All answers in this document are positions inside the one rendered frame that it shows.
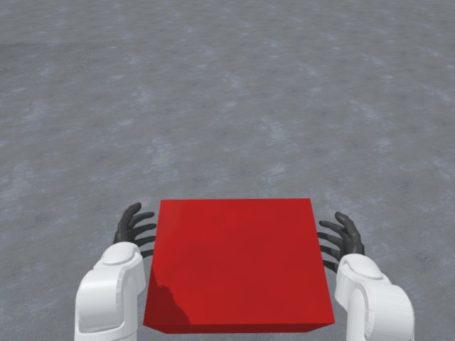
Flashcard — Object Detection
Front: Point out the carton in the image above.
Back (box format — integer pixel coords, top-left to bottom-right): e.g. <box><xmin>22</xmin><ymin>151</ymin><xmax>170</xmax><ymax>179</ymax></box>
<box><xmin>143</xmin><ymin>198</ymin><xmax>335</xmax><ymax>334</ymax></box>

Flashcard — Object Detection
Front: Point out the left robot hand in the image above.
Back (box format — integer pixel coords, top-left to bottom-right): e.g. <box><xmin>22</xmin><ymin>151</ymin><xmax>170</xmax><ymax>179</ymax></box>
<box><xmin>112</xmin><ymin>202</ymin><xmax>157</xmax><ymax>258</ymax></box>

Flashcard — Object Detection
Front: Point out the right robot hand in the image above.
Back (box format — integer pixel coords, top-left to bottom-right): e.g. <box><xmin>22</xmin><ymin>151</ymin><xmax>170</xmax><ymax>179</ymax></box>
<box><xmin>317</xmin><ymin>212</ymin><xmax>365</xmax><ymax>274</ymax></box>

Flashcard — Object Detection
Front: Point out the robot left forearm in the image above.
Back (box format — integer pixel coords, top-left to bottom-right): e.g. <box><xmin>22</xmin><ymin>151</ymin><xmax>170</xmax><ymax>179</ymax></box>
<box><xmin>75</xmin><ymin>242</ymin><xmax>146</xmax><ymax>341</ymax></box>

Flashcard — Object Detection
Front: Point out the robot right forearm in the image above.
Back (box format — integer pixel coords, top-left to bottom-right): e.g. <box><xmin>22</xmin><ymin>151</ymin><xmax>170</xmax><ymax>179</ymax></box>
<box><xmin>334</xmin><ymin>254</ymin><xmax>414</xmax><ymax>341</ymax></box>

